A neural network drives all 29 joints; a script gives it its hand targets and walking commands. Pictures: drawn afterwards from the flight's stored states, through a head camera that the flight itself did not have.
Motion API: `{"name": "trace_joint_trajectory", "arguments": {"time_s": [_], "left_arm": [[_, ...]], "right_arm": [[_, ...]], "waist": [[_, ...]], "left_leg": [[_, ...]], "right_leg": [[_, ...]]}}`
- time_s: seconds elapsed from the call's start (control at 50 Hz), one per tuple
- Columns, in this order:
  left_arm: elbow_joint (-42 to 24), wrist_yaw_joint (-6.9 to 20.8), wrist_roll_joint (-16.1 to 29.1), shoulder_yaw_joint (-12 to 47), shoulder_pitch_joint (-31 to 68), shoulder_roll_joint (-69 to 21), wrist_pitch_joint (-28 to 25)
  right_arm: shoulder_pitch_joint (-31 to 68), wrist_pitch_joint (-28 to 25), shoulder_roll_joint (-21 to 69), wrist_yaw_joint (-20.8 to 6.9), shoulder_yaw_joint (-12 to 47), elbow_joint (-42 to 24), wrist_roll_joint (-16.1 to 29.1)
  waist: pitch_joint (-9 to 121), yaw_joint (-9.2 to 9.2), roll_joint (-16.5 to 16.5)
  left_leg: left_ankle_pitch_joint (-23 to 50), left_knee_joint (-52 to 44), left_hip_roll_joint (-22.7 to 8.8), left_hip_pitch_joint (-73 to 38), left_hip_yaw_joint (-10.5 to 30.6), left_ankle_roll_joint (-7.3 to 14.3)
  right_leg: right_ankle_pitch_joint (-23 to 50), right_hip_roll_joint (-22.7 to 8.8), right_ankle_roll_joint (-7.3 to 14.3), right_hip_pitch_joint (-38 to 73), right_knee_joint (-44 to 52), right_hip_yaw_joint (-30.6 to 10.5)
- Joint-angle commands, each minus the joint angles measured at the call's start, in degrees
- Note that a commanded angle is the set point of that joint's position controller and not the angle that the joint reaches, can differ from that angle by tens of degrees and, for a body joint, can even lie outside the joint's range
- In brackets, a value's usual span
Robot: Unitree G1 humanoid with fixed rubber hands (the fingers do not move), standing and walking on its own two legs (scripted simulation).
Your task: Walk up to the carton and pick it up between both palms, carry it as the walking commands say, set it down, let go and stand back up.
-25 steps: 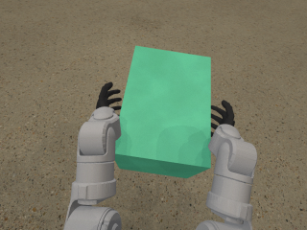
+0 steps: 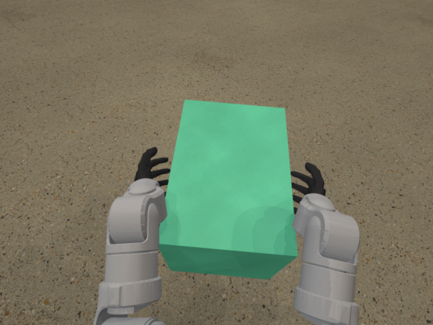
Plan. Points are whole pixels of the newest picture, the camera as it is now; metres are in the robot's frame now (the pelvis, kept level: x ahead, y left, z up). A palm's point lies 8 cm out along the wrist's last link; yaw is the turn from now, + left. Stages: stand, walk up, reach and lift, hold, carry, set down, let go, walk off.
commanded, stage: carry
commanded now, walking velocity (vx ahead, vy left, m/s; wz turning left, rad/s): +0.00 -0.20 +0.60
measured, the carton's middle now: (226, 190) +0.39 -0.01 +0.03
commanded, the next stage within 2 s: none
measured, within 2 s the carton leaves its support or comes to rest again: neither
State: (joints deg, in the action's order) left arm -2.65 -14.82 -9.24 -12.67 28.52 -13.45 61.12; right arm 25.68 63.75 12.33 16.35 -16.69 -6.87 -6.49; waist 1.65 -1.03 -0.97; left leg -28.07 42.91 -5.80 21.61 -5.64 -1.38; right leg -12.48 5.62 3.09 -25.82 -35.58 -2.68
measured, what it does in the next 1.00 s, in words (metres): steps to the right, turning left: left foot, then right foot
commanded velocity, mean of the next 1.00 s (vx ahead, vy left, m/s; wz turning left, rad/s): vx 0.00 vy -0.13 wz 0.40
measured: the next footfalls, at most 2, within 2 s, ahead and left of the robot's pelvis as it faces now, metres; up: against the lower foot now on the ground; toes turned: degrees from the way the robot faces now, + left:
left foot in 0.02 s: +0.03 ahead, +0.14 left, +0.00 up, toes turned +8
right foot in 0.24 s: +0.03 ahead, -0.17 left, +0.00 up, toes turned +15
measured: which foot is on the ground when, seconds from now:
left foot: up 0.00-0.00, down 0.02-0.26, up 0.28-0.56, down 0.58-0.82, up 0.84-1.00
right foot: down 0.00-0.04, up 0.06-0.22, down 0.24-1.00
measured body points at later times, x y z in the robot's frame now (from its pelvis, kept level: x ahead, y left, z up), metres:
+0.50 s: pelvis -0.05 -0.07 +0.00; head -0.05 -0.06 +0.45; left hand +0.22 +0.14 +0.10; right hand +0.28 -0.14 +0.10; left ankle -0.09 +0.06 -0.67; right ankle +0.01 -0.13 -0.72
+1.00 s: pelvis -0.08 -0.14 +0.01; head -0.08 -0.15 +0.46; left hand +0.16 +0.11 +0.12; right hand +0.26 -0.16 +0.11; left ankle -0.14 +0.01 -0.66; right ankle -0.01 -0.18 -0.72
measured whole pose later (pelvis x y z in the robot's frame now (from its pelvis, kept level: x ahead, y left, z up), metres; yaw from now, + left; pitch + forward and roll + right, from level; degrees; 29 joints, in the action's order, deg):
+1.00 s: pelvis -0.08 -0.14 +0.01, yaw +21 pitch +1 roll +1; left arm -12.1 -13.3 -8.9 -7.2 21.2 -10.6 70.1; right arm 19.2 69.9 9.6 15.7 -7.4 -13.5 -6.6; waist 3.1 -1.1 0.3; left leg -24.8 59.7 -5.3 28.9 -1.4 -2.7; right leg -12.9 0.4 4.8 -21.2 -32.5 7.4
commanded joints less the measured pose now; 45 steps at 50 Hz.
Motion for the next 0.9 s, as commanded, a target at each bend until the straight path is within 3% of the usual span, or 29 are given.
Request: {"name": "trace_joint_trajectory", "arguments": {"time_s": [0.0, 0.02, 0.04, 0.06, 0.1, 0.18, 0.22, 0.24, 0.26, 0.28, 0.32, 0.36, 0.4, 0.44, 0.48, 0.5, 0.52, 0.54, 0.56, 0.58, 0.6, 0.64, 0.68, 0.74, 0.78, 0.8, 0.82, 0.86, 0.88], "left_arm": [[-6.24, 12.99, 21.0, 37.04, 18.36, -56.9, 4.09], [-5.65, 13.23, 20.57, 37.43, 13.36, -56.32, 4.66], [-7.78, 13.62, 21.78, 38.99, 23.06, -56.74, 4.44], [-10.14, 14.08, 22.98, 39.73, 23.45, -58.08, 4.11], [-10.61, 14.83, 22.69, 40.53, 13.0, -58.96, 5.02], [-13.91, 15.51, 25.02, 43.56, 16.03, -59.66, 6.68], [-15.8, 16.19, 26.57, 45.02, 16.15, -61.64, 6.82], [-13.49, 16.33, 26.35, 43.43, 13.83, -61.6, 7.57], [-13.41, 16.44, 25.07, 41.04, 12.97, -57.89, 7.26], [-12.73, 16.6, 25.07, 41.08, 11.19, -59.75, 7.42], [-13.06, 16.8, 24.48, 39.93, 9.9, -58.76, 7.81], [-13.81, 16.71, 24.26, 39.39, 12.32, -58.9, 7.87], [-14.01, 16.6, 23.98, 39.58, 10.99, -58.78, 7.63], [-12.39, 16.21, 22.94, 38.61, 9.61, -58.19, 8.04], [-13.98, 15.89, 23.97, 40.71, 12.31, -59.14, 8.5], [-13.44, 15.95, 24.22, 41.1, 11.27, -60.01, 8.54], [-13.18, 15.94, 24.35, 41.15, 10.7, -60.34, 8.44], [-15.54, 15.86, 25.08, 41.86, 12.82, -60.57, 8.33], [-15.61, 15.57, 25.1, 42.3, 13.37, -60.26, 8.29], [-12.99, 15.78, 23.88, 42.1, 10.78, -60.41, 8.86], [-15.88, 16.02, 24.77, 42.6, 13.66, -61.32, 7.86], [-21.62, 16.49, 27.35, 45.62, 17.6, -61.59, 6.86], [-19.04, 16.11, 26.25, 45.59, 15.47, -61.73, 7.15], [-18.69, 15.82, 26.43, 45.05, 14.19, -60.25, 7.93], [-18.07, 15.92, 25.92, 44.3, 14.25, -58.7, 8.41], [-15.9, 16.19, 25.05, 41.83, 12.44, -56.63, 8.79], [-15.29, 16.2, 25.47, 41.4, 12.6, -56.47, 8.75], [-16.69, 16.38, 25.15, 40.5, 15.49, -57.53, 8.56], [-15.12, 16.36, 24.42, 39.39, 16.0, -56.39, 8.83]], "right_arm": [[24.88, 1.51, 53.11, -15.2, 39.27, -7.33, 19.04], [19.07, 1.9, 50.7, -15.07, 38.18, -5.56, 17.4], [22.9, 1.67, 51.44, -15.46, 36.79, -2.97, 16.78], [22.1, 1.51, 52.36, -15.57, 37.37, -6.2, 17.1], [13.22, 2.5, 53.34, -16.65, 38.3, -8.48, 16.71], [15.96, 3.52, 54.61, -17.44, 39.57, -11.69, 18.33], [14.03, 3.37, 55.45, -17.22, 39.85, -13.85, 18.14], [13.84, 3.65, 55.32, -16.78, 39.89, -13.29, 18.04], [15.85, 4.47, 56.42, -17.05, 42.39, -14.03, 18.23], [19.6, 4.12, 55.75, -17.1, 43.83, -17.53, 19.58], [18.86, 4.77, 55.8, -17.35, 44.58, -16.6, 20.55], [18.07, 5.47, 56.82, -17.26, 44.07, -14.46, 20.75], [17.58, 5.42, 56.68, -17.31, 44.62, -15.29, 21.32], [18.58, 6.02, 55.12, -17.05, 44.01, -15.41, 21.03], [15.04, 6.29, 55.05, -17.18, 42.13, -12.93, 20.04], [17.16, 5.84, 54.82, -17.08, 42.61, -15.83, 20.26], [16.06, 5.63, 55.27, -17.27, 42.06, -14.41, 20.46], [16.09, 5.18, 57.17, -17.5, 41.9, -14.13, 20.58], [13.78, 5.15, 54.89, -17.37, 39.82, -11.76, 18.71], [13.73, 5.13, 53.42, -17.29, 40.12, -11.57, 18.48], [16.09, 4.91, 56.9, -17.84, 42.56, -15.24, 20.26], [14.59, 4.34, 58.87, -18.05, 42.97, -16.37, 20.46], [14.96, 3.87, 57.56, -18.2, 43.03, -16.77, 20.76], [13.66, 4.68, 56.39, -17.7, 42.53, -16.18, 20.39], [11.98, 5.08, 55.4, -17.06, 42.78, -14.99, 19.37], [12.6, 5.52, 55.22, -16.71, 42.99, -14.93, 18.88], [17.3, 5.33, 54.0, -16.08, 43.84, -17.53, 18.8], [21.79, 5.4, 56.53, -16.27, 46.04, -17.29, 20.84], [22.5, 5.69, 55.42, -16.01, 45.22, -16.31, 20.36]], "waist": [[26.78, 3.02, -1.96], [24.53, 2.69, 9.65], [20.46, 2.38, 20.11], [19.23, 2.28, 17.75], [16.53, 1.92, 9.28], [17.58, 2.39, 19.84], [20.71, 2.07, 18.22], [22.01, 1.82, 13.79], [20.56, 0.93, -15.43], [22.4, 1.34, -14.89], [20.4, 1.19, -7.78], [20.38, 1.37, -5.6], [20.77, 1.15, -8.53], [20.39, 0.59, -9.03], [20.93, 0.9, -5.97], [22.88, 1.31, -8.84], [24.83, 2.29, -6.72], [24.24, 3.61, -0.82], [22.62, 3.17, 11.75], [18.1, 1.83, 25.5], [18.86, 1.93, 12.38], [17.1, 1.86, 9.83], [17.34, 2.41, 14.96], [20.69, 2.27, 22.59], [20.7, 1.76, 12.73], [18.29, 1.61, -4.85], [19.6, 1.21, -14.79], [18.88, 1.11, -4.9], [17.62, 1.08, -4.1]], "left_leg": [[8.39, -15.69, -1.47, -12.19, 6.13, 3.54], [21.36, -19.72, -13.65, -14.15, 22.94, 7.6], [34.17, -22.01, -22.34, -9.62, 32.78, 13.02], [42.42, -19.46, -21.68, -8.05, 31.42, 15.26], [38.6, -17.72, -16.88, -8.44, 23.14, 11.4], [33.59, -14.6, -11.19, -4.09, 18.46, 7.09], [30.1, -10.61, -7.89, 0.32, 16.51, 4.82], [21.74, -4.91, -4.44, 6.73, 13.09, 2.88], [0.14, 11.64, 4.11, 19.01, 3.13, -0.45], [-8.39, 21.67, 2.49, 17.93, 1.08, -0.8], [-4.67, 28.22, 0.96, 16.55, 1.72, -1.15], [-0.91, 26.11, 0.6, 16.45, 1.31, -0.95], [-2.77, 20.75, 0.94, 15.36, -0.6, -1.46], [-3.66, 17.75, 1.56, 12.14, -1.46, -0.59], [-3.23, 10.62, 1.95, 8.59, -2.21, 0.62], [-2.42, 2.23, 1.71, 4.18, -1.54, 1.64], [0.07, -5.99, 1.57, -2.56, -1.13, 2.63], [9.73, -15.35, -0.66, -9.37, 3.1, 3.86], [19.07, -22.29, -14.02, -14.96, 23.52, 8.37], [38.16, -24.62, -25.59, -11.61, 44.33, 14.5], [33.04, -21.88, -20.35, -7.49, 37.8, 15.65], [27.91, -19.37, -14.42, -5.78, 27.69, 11.88], [34.07, -16.68, -10.64, -7.78, 19.74, 9.12], [33.71, -14.79, -9.43, -2.06, 17.71, 7.5], [22.71, -9.28, -5.17, 7.18, 12.93, 4.49], [6.91, 3.7, 2.31, 18.27, 4.09, 0.43], [-6.02, 16.88, 3.93, 19.69, 1.12, -0.45], [-1.29, 25.92, 1.68, 17.78, 2.95, -0.57], [0.67, 25.64, 1.36, 18.17, 2.98, -0.59]], "right_leg": [[5.86, -13.05, 1.52, 5.32, 0.18, -2.86], [-2.57, -7.05, -2.73, -3.52, -8.09, 1.69], [-16.86, -3.53, -6.17, -8.16, -18.72, 6.28], [-16.86, -4.73, -6.42, -7.78, -26.44, 3.31], [-15.86, -6.12, -6.63, -9.97, -26.76, 2.7], [-14.63, -3.99, -5.82, 1.84, -6.83, 7.16], [-8.47, -3.63, -3.97, 12.19, 3.77, 5.18], [-5.53, -8.01, -2.22, 20.14, 9.95, -0.38], [10.92, -22.86, 1.15, 25.26, 15.15, -16.56], [20.46, -26.47, 5.18, 24.15, 11.83, -16.92], [17.83, -23.91, 7.7, 18.77, 10.63, -8.65], [14.58, -19.7, 7.04, 20.01, 9.71, -3.81], [19.56, -20.25, 7.64, 21.73, 7.96, -1.91], [12.38, -22.55, 8.88, 17.05, 9.95, -4.48], [10.82, -23.95, 9.13, 15.2, 8.79, -4.17], [11.96, -21.9, 7.75, 14.96, 5.31, -1.17], [9.16, -21.16, 5.97, 10.65, 1.84, 0.58], [7.86, -19.05, 2.28, 5.28, -2.57, 3.44], [-5.49, -12.7, -3.2, -7.33, -12.47, 6.97], [-21.18, -4.44, -7.94, -15.72, -24.17, 7.24], [-18.47, -6.77, -6.49, -11.12, -32.33, -0.02], [-15.53, -7.99, -6.74, -11.14, -31.28, 0.3], [-15.95, -6.59, -6.52, -8.81, -19.76, 5.24], [-11.63, -4.89, -5.58, 4.54, -7.07, 7.13], [-5.02, -7.47, -4.06, 19.26, 7.56, 7.74], [-4.19, -21.95, -1.42, 23.3, 17.06, -10.17], [0.25, -31.46, 3.27, 21.21, 20.12, -18.85], [-5.17, -28.42, 4.66, 17.8, 18.84, -11.71], [-7.24, -26.52, 3.66, 16.87, 18.73, -10.12]]}}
